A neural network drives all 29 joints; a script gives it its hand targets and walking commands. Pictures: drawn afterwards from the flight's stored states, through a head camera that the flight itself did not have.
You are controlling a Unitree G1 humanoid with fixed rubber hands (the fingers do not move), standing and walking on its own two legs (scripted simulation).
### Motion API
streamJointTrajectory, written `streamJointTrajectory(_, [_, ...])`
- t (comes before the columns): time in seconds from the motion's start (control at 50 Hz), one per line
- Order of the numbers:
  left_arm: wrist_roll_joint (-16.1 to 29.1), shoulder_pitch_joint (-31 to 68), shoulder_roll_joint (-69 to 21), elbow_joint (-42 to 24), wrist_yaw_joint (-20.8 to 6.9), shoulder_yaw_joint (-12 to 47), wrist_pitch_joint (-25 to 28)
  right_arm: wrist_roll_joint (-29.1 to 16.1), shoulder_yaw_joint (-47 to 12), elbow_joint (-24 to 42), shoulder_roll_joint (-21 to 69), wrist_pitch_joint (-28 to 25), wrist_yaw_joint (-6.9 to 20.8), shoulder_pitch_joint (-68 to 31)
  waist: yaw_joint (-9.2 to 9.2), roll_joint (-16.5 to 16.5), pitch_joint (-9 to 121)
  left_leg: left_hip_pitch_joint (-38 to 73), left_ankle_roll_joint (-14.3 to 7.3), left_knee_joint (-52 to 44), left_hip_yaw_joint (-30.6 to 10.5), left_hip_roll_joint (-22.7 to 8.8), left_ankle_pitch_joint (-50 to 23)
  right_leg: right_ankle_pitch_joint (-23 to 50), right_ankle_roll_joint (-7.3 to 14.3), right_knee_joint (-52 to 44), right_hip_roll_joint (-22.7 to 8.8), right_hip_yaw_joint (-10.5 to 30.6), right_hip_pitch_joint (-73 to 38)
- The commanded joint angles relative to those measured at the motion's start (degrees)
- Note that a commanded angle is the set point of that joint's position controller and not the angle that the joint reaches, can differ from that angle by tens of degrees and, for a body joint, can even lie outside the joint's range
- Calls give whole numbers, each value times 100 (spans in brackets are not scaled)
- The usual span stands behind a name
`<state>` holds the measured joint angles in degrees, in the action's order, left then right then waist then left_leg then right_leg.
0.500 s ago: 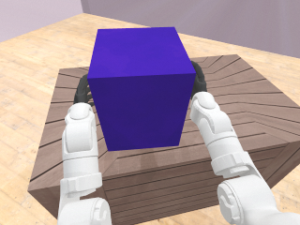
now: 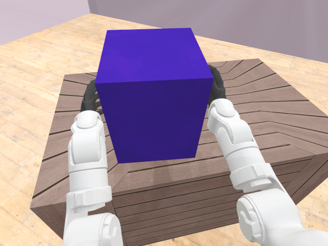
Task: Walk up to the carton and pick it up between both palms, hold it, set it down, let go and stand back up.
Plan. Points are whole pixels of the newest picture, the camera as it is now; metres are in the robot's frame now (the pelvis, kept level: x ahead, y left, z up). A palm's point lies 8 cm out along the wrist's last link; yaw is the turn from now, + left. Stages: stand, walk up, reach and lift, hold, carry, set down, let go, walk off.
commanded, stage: hold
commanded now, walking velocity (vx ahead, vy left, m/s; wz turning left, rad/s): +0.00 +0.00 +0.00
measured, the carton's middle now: (153, 97) +0.41 +0.01 +0.17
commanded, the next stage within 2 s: none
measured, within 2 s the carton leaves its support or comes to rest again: neither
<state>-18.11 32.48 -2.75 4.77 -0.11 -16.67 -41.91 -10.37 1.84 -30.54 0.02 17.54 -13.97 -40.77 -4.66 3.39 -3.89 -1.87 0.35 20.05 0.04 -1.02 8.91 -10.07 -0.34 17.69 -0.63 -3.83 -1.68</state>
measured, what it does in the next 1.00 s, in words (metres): stands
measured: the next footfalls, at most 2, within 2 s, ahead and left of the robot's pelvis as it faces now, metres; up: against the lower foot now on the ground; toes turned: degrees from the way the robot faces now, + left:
none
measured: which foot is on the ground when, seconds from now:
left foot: down 0.00-1.00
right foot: down 0.00-1.00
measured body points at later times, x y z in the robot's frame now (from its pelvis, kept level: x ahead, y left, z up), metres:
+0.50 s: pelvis +0.00 +0.00 +0.00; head -0.04 +0.02 +0.45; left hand +0.37 +0.16 +0.17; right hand +0.38 -0.13 +0.19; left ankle +0.04 +0.12 -0.75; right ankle +0.01 -0.12 -0.75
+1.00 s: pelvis +0.00 +0.00 +0.00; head -0.04 +0.03 +0.45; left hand +0.37 +0.16 +0.17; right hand +0.38 -0.13 +0.19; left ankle +0.04 +0.12 -0.75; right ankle +0.01 -0.12 -0.75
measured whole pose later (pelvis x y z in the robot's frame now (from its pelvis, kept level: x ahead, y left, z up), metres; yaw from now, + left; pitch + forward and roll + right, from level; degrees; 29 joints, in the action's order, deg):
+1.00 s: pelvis +0.00 +0.00 +0.00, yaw +0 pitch -10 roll -1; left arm -18.0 30.1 -3.1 2.3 -0.1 -15.9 -43.0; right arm -11.7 0.3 -28.3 -0.3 18.9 -14.6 -39.0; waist -4.6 3.5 -3.6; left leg -1.2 0.4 20.4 0.1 -1.1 9.5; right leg -10.5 -0.3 17.8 -0.6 -3.7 -2.4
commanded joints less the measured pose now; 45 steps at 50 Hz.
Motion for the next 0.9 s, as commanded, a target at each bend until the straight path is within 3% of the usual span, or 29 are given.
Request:
streamJointTrajectory(0.0, [908,4681,-3097,-721,-795,3050,491,-337,-2100,1316,3386,-239,646,-4148,-112,-587,2392,821,39,-236,110,280,-1016,709,-311,-271,334,-83,-44])
streamJointTrajectory(0.02, [923,4641,-3037,-748,-801,3040,494,-323,-2142,1464,3435,-261,658,-4196,-97,-466,2463,835,38,-201,121,297,-1037,819,-302,-247,320,-71,-100])
streamJointTrajectory(0.06, [985,4617,-3139,-788,-786,3123,505,-408,-2168,1650,3424,-322,651,-4277,-112,-530,2706,894,54,-152,96,316,-1281,1075,-321,-219,347,-92,-190])
streamJointTrajectory(0.1, [1172,4797,-3123,-1278,-750,3356,581,-559,-2321,2017,3440,-376,609,-4414,-105,-632,3180,1193,157,36,86,307,-1888,1574,-340,-94,371,-102,-324])
streamJointTrajectory(0.14, [1074,4546,-3181,-1092,-721,3395,565,-559,-2451,1895,3418,-329,573,-4197,-68,-643,2972,1260,203,106,25,325,-2168,1775,-368,-120,375,-82,-169])
streamJointTrajectory(0.2, [1099,4401,-3049,-1367,-706,3361,543,-685,-2593,2192,3353,-294,535,-4121,-49,-586,3021,1244,220,139,26,307,-2111,1797,-343,-96,400,-91,-319])
streamJointTrajectory(0.24, [1075,4420,-3001,-1295,-706,3339,519,-594,-2503,1877,3381,-210,560,-3897,-112,-551,2759,1078,161,16,44,325,-1616,1373,-346,-162,356,-81,-126])
streamJointTrajectory(0.26, [1028,4472,-2956,-1178,-720,3298,500,-538,-2448,1760,3385,-161,587,-3833,-60,-513,2572,964,127,-89,52,291,-1397,1104,-344,-230,334,-81,-50])
streamJointTrajectory(0.28, [1061,4606,-2992,-1294,-721,3321,521,-518,-2343,1656,3398,-167,614,-3824,-69,-642,2592,912,136,-125,76,287,-1258,964,-316,-230,312,-68,-29])
streamJointTrajectory(0.32, [1095,4563,-3092,-1363,-685,3426,499,-599,-2321,1903,3328,-218,618,-4034,-107,-704,2658,1000,134,-113,33,254,-1456,1025,-290,-217,347,-111,-79])
streamJointTrajectory(0.36, [1041,4547,-3060,-1039,-700,3341,457,-550,-2282,1684,3291,-170,617,-4095,-77,-618,2430,973,113,-144,33,257,-1245,826,-280,-285,345,-63,22])
streamJointTrajectory(0.4, [1107,4595,-3046,-1195,-694,3386,479,-595,-2362,1909,3376,-207,616,-4169,-60,-579,2609,978,77,-133,74,285,-1372,986,-300,-228,329,-99,-45])
streamJointTrajectory(0.44, [1012,4557,-3085,-859,-724,3259,425,-509,-2318,1631,3359,-143,602,-4069,-111,-483,2346,932,98,-143,73,278,-1340,950,-325,-294,346,-88,-14])
streamJointTrajectory(0.48, [1102,4723,-3053,-1201,-730,3254,487,-541,-2366,1858,3438,-170,597,-4190,-79,-376,2702,967,59,-123,74,284,-1352,1167,-317,-217,310,-59,-156])
streamJointTrajectory(0.62, [1018,4598,-2993,-951,-783,3138,477,-497,-2334,1735,3468,-137,568,-4049,-119,-420,2600,961,86,-150,85,330,-1293,1208,-362,-230,317,-55,-196])
streamJointTrajectory(0.66, [1017,4587,-2976,-1037,-809,3114,482,-502,-2320,1878,3467,-171,553,-4179,-34,-387,2670,896,22,-192,135,340,-1268,1226,-380,-241,319,-68,-244])
streamJointTrajectory(0.7, [974,4686,-2977,-982,-810,3096,490,-460,-2270,1615,3476,-151,577,-4103,-98,-497,2599,876,72,-185,98,336,-1118,1098,-346,-223,306,-58,-225])
streamJointTrajectory(0.74, [1023,4646,-3015,-1048,-802,3149,504,-454,-2318,1835,3405,-205,590,-4197,-52,-492,2718,948,61,-154,99,331,-1385,1206,-365,-214,315,-75,-229])
streamJointTrajectory(0.8, [1009,4456,-3019,-1170,-758,3202,500,-624,-2486,1938,3414,-224,538,-4073,-71,-559,2912,1155,142,18,61,343,-1891,1877,-372,-119,358,-37,-406])
streamJointTrajectory(0.86, [1028,4529,-2951,-1348,-777,3287,493,-605,-2456,1929,3357,-178,504,-3986,-119,-662,2752,1151,197,-9,72,344,-1795,1568,-373,-165,354,-72,-300])
streamJointTrajectory(0.88, [999,4421,-2974,-1191,-782,3260,455,-581,-2423,1871,3330,-154,518,-3941,-37,-695,2564,1054,184,-56,71,317,-1654,1403,-369,-200,357,-77,-188])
